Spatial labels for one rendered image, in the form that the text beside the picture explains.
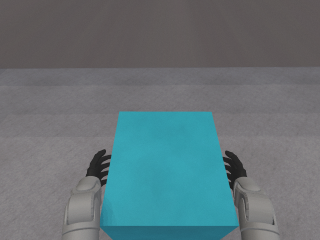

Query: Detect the carton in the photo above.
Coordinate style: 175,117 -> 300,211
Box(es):
100,111 -> 239,240

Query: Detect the left robot hand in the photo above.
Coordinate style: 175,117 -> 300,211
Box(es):
86,149 -> 112,187

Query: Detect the robot right forearm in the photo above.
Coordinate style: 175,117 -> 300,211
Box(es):
233,177 -> 280,240

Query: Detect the robot left forearm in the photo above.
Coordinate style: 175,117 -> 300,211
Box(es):
61,176 -> 102,240

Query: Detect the right robot hand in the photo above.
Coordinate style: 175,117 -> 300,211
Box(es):
222,150 -> 247,191

